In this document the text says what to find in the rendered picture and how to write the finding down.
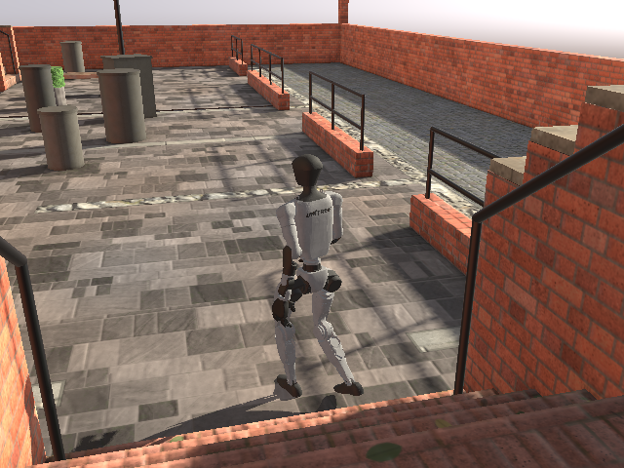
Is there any robot left upper arm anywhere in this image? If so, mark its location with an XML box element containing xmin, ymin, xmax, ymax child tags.
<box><xmin>276</xmin><ymin>200</ymin><xmax>302</xmax><ymax>259</ymax></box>

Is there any left robot shin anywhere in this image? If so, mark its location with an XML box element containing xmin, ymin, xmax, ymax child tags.
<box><xmin>275</xmin><ymin>326</ymin><xmax>296</xmax><ymax>386</ymax></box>

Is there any robot right upper arm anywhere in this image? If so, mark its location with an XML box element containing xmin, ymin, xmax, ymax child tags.
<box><xmin>324</xmin><ymin>191</ymin><xmax>343</xmax><ymax>240</ymax></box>

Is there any robot left hand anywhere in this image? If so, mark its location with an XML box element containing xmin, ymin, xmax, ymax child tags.
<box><xmin>272</xmin><ymin>298</ymin><xmax>295</xmax><ymax>328</ymax></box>

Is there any left robot thigh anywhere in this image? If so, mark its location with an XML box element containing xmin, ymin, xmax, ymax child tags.
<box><xmin>274</xmin><ymin>278</ymin><xmax>305</xmax><ymax>341</ymax></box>

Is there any left robot forearm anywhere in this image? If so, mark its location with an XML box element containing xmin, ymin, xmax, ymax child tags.
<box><xmin>277</xmin><ymin>246</ymin><xmax>298</xmax><ymax>301</ymax></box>

